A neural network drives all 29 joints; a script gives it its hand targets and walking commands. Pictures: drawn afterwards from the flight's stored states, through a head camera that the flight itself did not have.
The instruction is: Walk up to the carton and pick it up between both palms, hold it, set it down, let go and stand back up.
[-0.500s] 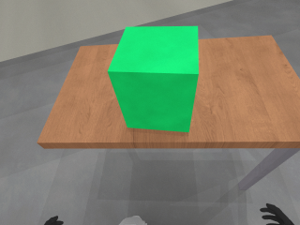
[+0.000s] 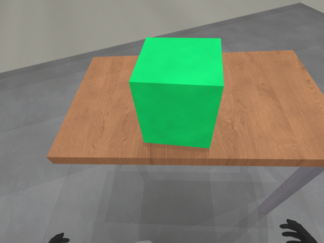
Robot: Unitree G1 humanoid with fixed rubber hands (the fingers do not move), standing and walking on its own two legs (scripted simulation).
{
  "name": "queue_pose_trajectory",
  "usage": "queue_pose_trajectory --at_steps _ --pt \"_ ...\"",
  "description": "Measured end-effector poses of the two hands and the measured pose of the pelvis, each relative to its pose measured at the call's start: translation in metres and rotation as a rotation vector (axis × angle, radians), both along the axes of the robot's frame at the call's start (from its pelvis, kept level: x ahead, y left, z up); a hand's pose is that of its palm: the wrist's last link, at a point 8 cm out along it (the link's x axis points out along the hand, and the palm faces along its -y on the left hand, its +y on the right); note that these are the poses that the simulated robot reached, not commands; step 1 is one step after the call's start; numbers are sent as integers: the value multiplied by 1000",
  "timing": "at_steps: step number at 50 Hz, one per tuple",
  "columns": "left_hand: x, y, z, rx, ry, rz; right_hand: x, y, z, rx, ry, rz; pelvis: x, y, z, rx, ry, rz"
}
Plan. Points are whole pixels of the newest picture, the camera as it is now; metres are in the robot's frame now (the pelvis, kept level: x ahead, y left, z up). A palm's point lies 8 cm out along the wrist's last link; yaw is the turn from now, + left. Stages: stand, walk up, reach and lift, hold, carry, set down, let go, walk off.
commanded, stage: walk up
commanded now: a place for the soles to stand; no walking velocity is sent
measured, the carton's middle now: (179, 94) +0.51 -0.02 +0.07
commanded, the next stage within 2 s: reach and lift in 0.64 s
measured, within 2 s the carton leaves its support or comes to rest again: neither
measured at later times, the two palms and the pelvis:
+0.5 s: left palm out of the picture +0.09 +0.32 -0.07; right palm out of the picture +0.13 -0.31 -0.08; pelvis +0.00 +0.00 +0.00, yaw +0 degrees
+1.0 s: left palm (58, 219) +0.18 +0.30 -0.04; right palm (306, 237) +0.15 -0.29 -0.06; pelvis +0.01 +0.00 +0.01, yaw +0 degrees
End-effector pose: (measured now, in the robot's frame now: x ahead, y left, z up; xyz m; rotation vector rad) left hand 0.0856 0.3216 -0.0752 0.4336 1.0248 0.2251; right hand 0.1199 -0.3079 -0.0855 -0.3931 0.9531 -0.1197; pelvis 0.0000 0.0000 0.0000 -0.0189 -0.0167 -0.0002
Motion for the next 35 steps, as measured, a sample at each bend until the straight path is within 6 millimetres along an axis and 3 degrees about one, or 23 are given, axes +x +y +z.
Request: queue_pose_trajectory --at_steps 10,35 --pt "2 0 -1 -2 13 -1 9 1 1 0 -8 7 4 1 1 1 7 1" --pt "7 -1 -2 -8 7 13 12 1 2 6 -56 1 1 0 0 5 2 4"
